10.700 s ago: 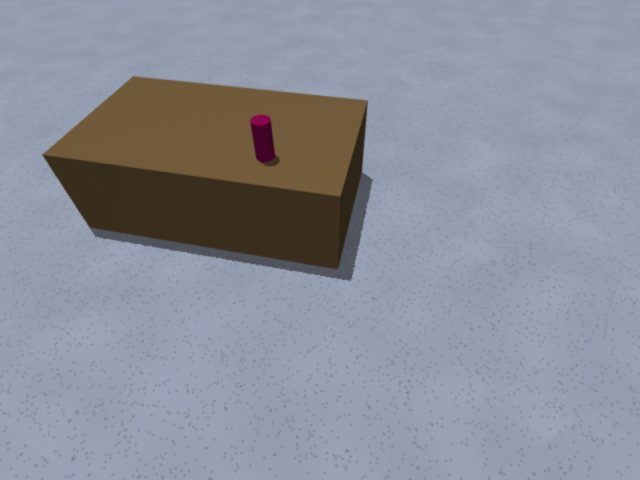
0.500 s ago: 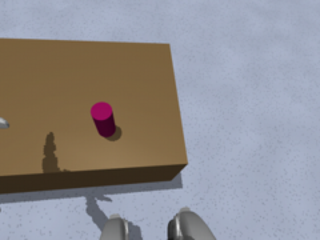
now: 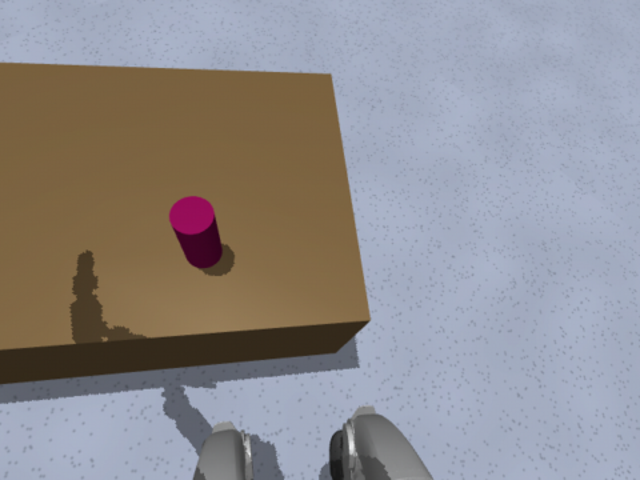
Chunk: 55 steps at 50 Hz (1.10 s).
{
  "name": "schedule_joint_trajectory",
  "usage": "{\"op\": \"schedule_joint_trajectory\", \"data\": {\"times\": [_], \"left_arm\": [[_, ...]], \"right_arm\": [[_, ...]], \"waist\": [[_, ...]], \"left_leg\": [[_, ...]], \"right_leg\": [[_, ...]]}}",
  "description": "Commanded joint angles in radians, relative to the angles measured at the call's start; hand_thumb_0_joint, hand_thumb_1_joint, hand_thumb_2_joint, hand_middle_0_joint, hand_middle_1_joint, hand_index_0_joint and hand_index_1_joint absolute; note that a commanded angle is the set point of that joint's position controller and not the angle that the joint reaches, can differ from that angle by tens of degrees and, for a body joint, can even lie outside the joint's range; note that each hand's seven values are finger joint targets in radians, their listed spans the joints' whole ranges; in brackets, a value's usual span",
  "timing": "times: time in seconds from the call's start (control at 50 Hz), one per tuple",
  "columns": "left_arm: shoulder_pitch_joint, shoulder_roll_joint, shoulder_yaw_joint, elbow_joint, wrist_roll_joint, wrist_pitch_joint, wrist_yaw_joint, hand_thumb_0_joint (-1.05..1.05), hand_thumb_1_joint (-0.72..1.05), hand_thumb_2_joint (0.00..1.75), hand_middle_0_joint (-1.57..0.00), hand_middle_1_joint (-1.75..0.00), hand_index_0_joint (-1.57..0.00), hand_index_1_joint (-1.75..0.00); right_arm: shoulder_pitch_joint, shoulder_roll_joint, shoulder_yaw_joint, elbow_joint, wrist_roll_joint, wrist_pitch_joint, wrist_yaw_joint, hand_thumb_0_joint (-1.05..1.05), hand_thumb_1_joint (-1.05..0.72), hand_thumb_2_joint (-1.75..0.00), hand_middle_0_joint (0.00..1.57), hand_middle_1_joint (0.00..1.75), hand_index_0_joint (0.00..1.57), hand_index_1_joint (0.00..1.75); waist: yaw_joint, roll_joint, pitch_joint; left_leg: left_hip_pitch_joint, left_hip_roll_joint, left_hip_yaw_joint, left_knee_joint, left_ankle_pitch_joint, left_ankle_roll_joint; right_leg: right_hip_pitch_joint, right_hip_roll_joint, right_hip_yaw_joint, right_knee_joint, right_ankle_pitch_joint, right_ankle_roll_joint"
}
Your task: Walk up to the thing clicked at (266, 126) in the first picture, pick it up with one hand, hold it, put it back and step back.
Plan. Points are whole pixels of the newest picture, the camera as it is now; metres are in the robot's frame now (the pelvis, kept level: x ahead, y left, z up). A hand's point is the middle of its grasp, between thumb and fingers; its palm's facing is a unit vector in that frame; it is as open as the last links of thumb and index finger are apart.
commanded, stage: go down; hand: left
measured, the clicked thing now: (198, 235) +0.52 +0.15 -0.22
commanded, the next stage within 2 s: none
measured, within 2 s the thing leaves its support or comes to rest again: neither
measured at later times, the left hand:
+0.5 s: hand out of the picture +0.47 +0.36 +0.07, palm faces +0.15 -0.99 -0.02, open 17.3 cm
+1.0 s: hand out of the picture +0.47 +0.36 +0.08, palm faces +0.16 -0.99 -0.01, open 17.3 cm
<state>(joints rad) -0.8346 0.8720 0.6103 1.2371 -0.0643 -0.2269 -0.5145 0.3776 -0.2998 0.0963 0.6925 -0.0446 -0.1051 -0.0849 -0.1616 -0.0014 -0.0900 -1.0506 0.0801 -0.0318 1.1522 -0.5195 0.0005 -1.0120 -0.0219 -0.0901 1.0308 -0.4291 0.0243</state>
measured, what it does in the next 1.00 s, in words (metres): stands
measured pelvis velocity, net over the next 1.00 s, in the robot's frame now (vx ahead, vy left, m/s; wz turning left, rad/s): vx -0.01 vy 0.00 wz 0.00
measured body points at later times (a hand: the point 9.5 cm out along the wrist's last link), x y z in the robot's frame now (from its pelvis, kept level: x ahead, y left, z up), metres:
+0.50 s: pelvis +0.00 +0.00 +0.00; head +0.16 +0.05 +0.42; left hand +0.45 +0.41 +0.07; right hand +0.02 -0.27 -0.09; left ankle +0.00 +0.11 -0.65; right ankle +0.03 -0.15 -0.65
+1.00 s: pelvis -0.01 +0.00 -0.01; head +0.15 +0.05 +0.41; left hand +0.46 +0.41 +0.08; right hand +0.01 -0.27 -0.10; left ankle +0.00 +0.11 -0.65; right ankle +0.03 -0.15 -0.65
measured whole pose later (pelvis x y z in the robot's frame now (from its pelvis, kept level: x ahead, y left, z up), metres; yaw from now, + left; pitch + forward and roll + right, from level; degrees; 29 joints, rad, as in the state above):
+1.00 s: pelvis -0.01 +0.00 -0.01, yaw +0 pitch +25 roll -5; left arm -0.90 0.91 0.64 1.25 -0.10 -0.27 -0.54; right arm 0.35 -0.30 0.11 0.70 -0.04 -0.09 -0.09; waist -0.17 0.00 -0.09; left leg -1.10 0.08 -0.04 1.19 -0.52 0.00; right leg -1.06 -0.02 -0.09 1.06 -0.43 0.03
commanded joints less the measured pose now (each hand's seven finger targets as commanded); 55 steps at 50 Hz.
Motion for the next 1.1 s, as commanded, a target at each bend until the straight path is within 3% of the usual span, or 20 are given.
{"op": "schedule_joint_trajectory", "data": {"times": [0.0,0.06,0.1,0.12,0.16,0.18,0.24,0.34,0.38,0.42,0.46,0.52,0.54,0.56,0.6,0.76,0.78,0.88,0.98,1.08], "left_arm": [[-0.306,0.355,0.029,-0.170,-0.032,-0.065,-0.009,0.00,-0.48,0.08,-0.05,-0.04,-0.04,-0.05],[-0.363,0.387,0.040,-0.242,-0.029,-0.075,-0.008,0.00,-0.48,0.07,-0.05,-0.04,-0.04,-0.05],[-0.327,0.361,0.028,-0.173,-0.032,-0.068,-0.011,0.00,-0.49,0.08,-0.05,-0.05,-0.04,-0.05],[-0.354,0.392,0.047,-0.219,-0.033,-0.075,-0.007,0.00,-0.49,0.07,-0.05,-0.05,-0.04,-0.06],[-0.352,0.382,0.037,-0.198,-0.031,-0.074,-0.007,0.00,-0.50,0.07,-0.05,-0.04,-0.04,-0.05],[-0.372,0.426,0.064,-0.244,-0.027,-0.080,-0.004,0.00,-0.49,0.07,-0.05,-0.04,-0.04,-0.05],[-0.337,0.350,0.025,-0.180,-0.035,-0.069,-0.011,0.00,-0.50,0.07,-0.05,-0.05,-0.04,-0.06],[-0.365,0.415,0.057,-0.233,-0.036,-0.082,-0.007,0.00,-0.49,0.06,-0.05,-0.05,-0.04,-0.05],[-0.319,0.368,0.044,-0.178,-0.047,-0.079,-0.015,0.00,-0.47,0.07,-0.05,-0.04,-0.04,-0.05],[-0.333,0.383,0.050,-0.213,-0.048,-0.086,-0.017,0.00,-0.47,0.07,-0.05,-0.04,-0.04,-0.05],[-0.306,0.352,0.035,-0.172,-0.052,-0.086,-0.023,0.00,-0.48,0.07,-0.05,-0.05,-0.04,-0.05],[-0.347,0.383,0.051,-0.251,-0.059,-0.104,-0.023,0.00,-0.47,0.08,-0.04,-0.04,-0.03,-0.05],[-0.343,0.398,0.065,-0.238,-0.057,-0.105,-0.020,0.00,-0.45,0.07,-0.05,-0.04,-0.04,-0.05],[-0.337,0.365,0.042,-0.212,-0.060,-0.103,-0.024,0.00,-0.45,0.08,-0.04,-0.05,-0.03,-0.05],[-0.358,0.407,0.074,-0.255,-0.061,-0.113,-0.015,0.00,-0.46,0.07,-0.04,-0.05,-0.04,-0.05],[-0.377,0.367,0.044,-0.205,-0.056,-0.117,-0.024,0.00,-0.47,0.07,-0.04,-0.05,-0.04,-0.05],[-0.394,0.398,0.062,-0.235,-0.057,-0.121,-0.019,0.00,-0.47,0.07,-0.04,-0.05,-0.04,-0.05],[-0.397,0.384,0.050,-0.194,-0.060,-0.115,-0.024,0.00,-0.49,0.06,-0.05,-0.05,-0.04,-0.05],[-0.380,0.424,0.077,-0.204,-0.057,-0.113,-0.018,0.00,-0.49,0.07,-0.05,-0.05,-0.04,-0.05],[-0.350,0.401,0.077,-0.199,-0.069,-0.112,-0.023,0.00,-0.46,0.07,-0.04,-0.05,-0.04,-0.05]], "right_arm": [[0.187,-0.208,-0.075,-0.028,0.006,-0.015,-0.016,0.00,-0.90,-0.90,0.20,0.30,0.20,0.30],[0.193,-0.212,-0.080,-0.024,0.003,-0.012,-0.016,0.00,-0.90,-0.90,0.20,0.30,0.20,0.30],[0.185,-0.209,-0.074,-0.028,0.004,-0.012,-0.014,0.00,-0.90,-0.90,0.20,0.30,0.20,0.30],[0.189,-0.212,-0.077,-0.025,0.004,-0.012,-0.013,0.00,-0.89,-0.90,0.20,0.30,0.20,0.30],[0.189,-0.211,-0.076,-0.026,0.004,-0.009,-0.014,0.00,-0.90,-0.90,0.20,0.30,0.20,0.30],[0.196,-0.212,-0.076,-0.023,0.002,-0.009,-0.014,0.00,-0.90,-0.90,0.20,0.30,0.20,0.30],[0.184,-0.208,-0.077,-0.029,0.008,-0.008,-0.015,0.00,-0.90,-0.90,0.20,0.30,0.20,0.30],[0.188,-0.212,-0.077,-0.034,0.009,-0.007,-0.014,0.00,-0.90,-0.90,0.20,0.30,0.20,0.30],[0.178,-0.210,-0.074,-0.034,0.011,-0.007,-0.014,0.00,-0.89,-0.90,0.20,0.30,0.20,0.30],[0.182,-0.212,-0.075,-0.033,0.009,-0.007,-0.013,0.00,-0.90,-0.90,0.20,0.30,0.20,0.30],[0.177,-0.212,-0.074,-0.032,0.009,-0.006,-0.015,0.00,-0.89,-0.90,0.20,0.30,0.20,0.30],[0.181,-0.214,-0.075,-0.026,0.006,-0.006,-0.013,0.00,-0.89,-0.90,0.20,0.30,0.20,0.30],[0.184,-0.217,-0.077,-0.023,0.007,-0.004,-0.015,0.00,-0.90,-0.90,0.20,0.30,0.20,0.30],[0.177,-0.209,-0.071,-0.030,0.008,-0.004,-0.014,0.00,-0.89,-0.90,0.20,0.30,0.20,0.30],[0.178,-0.209,-0.072,-0.018,0.008,-0.002,-0.016,0.00,-0.90,-0.90,0.20,0.30,0.20,0.30],[0.170,-0.209,-0.069,-0.012,0.001,-0.002,-0.017,0.00,-0.90,-0.90,0.20,0.30,0.20,0.30],[0.169,-0.213,-0.072,-0.013,0.003,-0.004,-0.015,0.00,-0.90,-0.90,0.20,0.30,0.20,0.30],[0.165,-0.208,-0.068,-0.020,0.005,-0.006,-0.019,0.00,-0.89,-0.90,0.20,0.30,0.20,0.30],[0.174,-0.212,-0.064,-0.027,0.005,-0.004,-0.018,0.00,-0.89,-0.90,0.20,0.30,0.20,0.30],[0.170,-0.210,-0.063,-0.030,0.010,-0.001,-0.020,0.00,-0.90,-0.90,0.20,0.30,0.20,0.30]], "waist": [[0.022,0.224,-0.478],[0.027,0.257,-0.491],[0.017,0.236,-0.471],[0.026,0.240,-0.474],[0.021,0.249,-0.477],[0.030,0.251,-0.498],[0.018,0.226,-0.443],[0.030,0.233,-0.474],[0.021,0.220,-0.456],[0.028,0.240,-0.472],[0.020,0.228,-0.469],[0.030,0.256,-0.503],[0.035,0.256,-0.504],[0.023,0.241,-0.485],[0.034,0.258,-0.505],[0.016,0.267,-0.459],[0.020,0.266,-0.466],[0.010,0.237,-0.465],[0.023,0.241,-0.498],[0.024,0.240,-0.502]], "left_leg": [[0.428,-0.029,-0.042,-0.125,0.526,-0.003],[0.447,-0.030,-0.041,-0.123,0.528,-0.003],[0.428,-0.030,-0.042,-0.124,0.508,-0.003],[0.420,-0.031,-0.045,-0.130,0.496,-0.004],[0.432,-0.029,-0.044,-0.128,0.503,-0.004],[0.424,-0.032,-0.041,-0.125,0.504,0.000],[0.403,-0.032,-0.040,-0.139,0.458,-0.001],[0.390,-0.033,-0.039,-0.142,0.427,0.001],[0.403,-0.030,-0.046,-0.138,0.459,-0.002],[0.424,-0.030,-0.048,-0.131,0.500,-0.005],[0.429,-0.028,-0.049,-0.124,0.509,-0.006],[0.452,-0.028,-0.053,-0.115,0.545,-0.007],[0.452,-0.031,-0.050,-0.117,0.531,-0.007],[0.428,-0.031,-0.047,-0.120,0.504,-0.004],[0.435,-0.033,-0.047,-0.123,0.491,-0.004],[0.434,-0.024,-0.058,-0.116,0.492,-0.009],[0.433,-0.024,-0.060,-0.121,0.475,-0.009],[0.374,-0.031,-0.044,-0.115,0.391,0.003],[0.369,-0.034,-0.045,-0.106,0.431,0.002],[0.380,-0.033,-0.049,-0.108,0.439,-0.001]], "right_leg": [[0.178,0.035,0.027,-0.082,0.304,-0.057],[0.163,0.033,0.032,-0.084,0.299,-0.056],[0.169,0.035,0.028,-0.086,0.291,-0.057],[0.175,0.035,0.027,-0.082,0.283,-0.058],[0.160,0.035,0.027,-0.083,0.281,-0.058],[0.191,0.033,0.032,-0.084,0.291,-0.056],[0.169,0.037,0.029,-0.093,0.268,-0.057],[0.191,0.035,0.030,-0.093,0.249,-0.058],[0.170,0.038,0.025,-0.088,0.261,-0.058],[0.160,0.037,0.025,-0.085,0.278,-0.058],[0.152,0.039,0.023,-0.083,0.286,-0.057],[0.145,0.035,0.023,-0.074,0.295,-0.059],[0.150,0.035,0.026,-0.078,0.290,-0.059],[0.161,0.035,0.026,-0.079,0.286,-0.058],[0.168,0.033,0.030,-0.078,0.276,-0.057],[0.090,0.037,0.022,-0.068,0.247,-0.062],[0.099,0.037,0.022,-0.065,0.235,-0.062],[0.134,0.034,0.034,-0.073,0.219,-0.057],[0.153,0.032,0.032,-0.064,0.242,-0.058],[0.149,0.036,0.028,-0.062,0.246,-0.058]]}}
